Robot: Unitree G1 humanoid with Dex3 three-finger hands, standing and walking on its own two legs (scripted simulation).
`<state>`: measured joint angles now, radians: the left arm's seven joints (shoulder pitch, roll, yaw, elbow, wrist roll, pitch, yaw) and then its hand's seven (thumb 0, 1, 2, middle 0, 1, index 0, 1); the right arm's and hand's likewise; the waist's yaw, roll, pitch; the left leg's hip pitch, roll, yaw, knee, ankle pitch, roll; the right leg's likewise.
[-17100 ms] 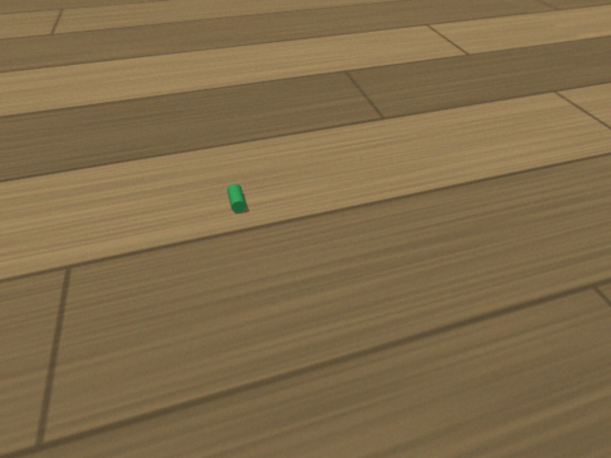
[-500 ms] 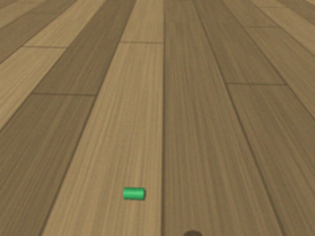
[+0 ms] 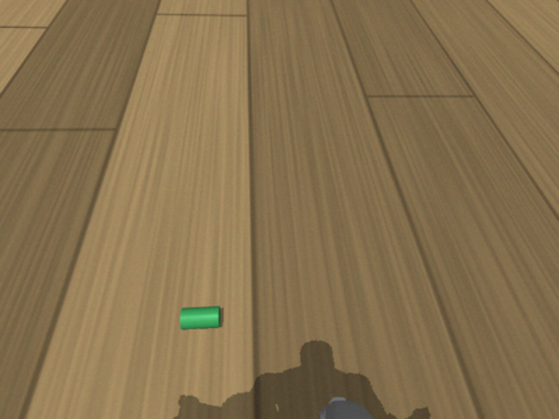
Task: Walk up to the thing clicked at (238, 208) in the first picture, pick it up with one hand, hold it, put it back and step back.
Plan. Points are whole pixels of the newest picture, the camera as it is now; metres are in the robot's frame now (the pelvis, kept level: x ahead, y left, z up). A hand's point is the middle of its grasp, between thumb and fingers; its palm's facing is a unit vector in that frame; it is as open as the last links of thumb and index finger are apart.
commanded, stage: walk up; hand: left
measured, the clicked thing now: (200, 317) +0.49 +0.25 -0.70
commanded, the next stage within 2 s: none
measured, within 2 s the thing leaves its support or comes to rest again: neither
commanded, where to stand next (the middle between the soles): +0.11 -0.03 m, yaw +3 degrees
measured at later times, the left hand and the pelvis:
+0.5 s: hand out of the picture +0.15 +0.23 -0.13, palm faces +0.02 -0.92 -0.40, open 7.4 cm; pelvis +0.05 -0.04 +0.01, yaw +1 degrees
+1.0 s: hand out of the picture +0.06 +0.24 -0.12, palm faces +0.09 -0.91 -0.41, open 7.4 cm; pelvis +0.01 -0.05 +0.02, yaw +5 degrees
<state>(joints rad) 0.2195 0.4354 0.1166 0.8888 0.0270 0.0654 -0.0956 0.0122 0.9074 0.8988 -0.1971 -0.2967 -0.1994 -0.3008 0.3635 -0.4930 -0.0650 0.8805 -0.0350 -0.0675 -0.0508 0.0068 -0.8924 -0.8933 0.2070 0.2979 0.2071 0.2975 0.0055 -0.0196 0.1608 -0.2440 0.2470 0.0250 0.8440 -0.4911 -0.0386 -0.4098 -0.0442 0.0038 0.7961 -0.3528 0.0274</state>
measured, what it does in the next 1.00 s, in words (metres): steps on the spot: left foot, then left foot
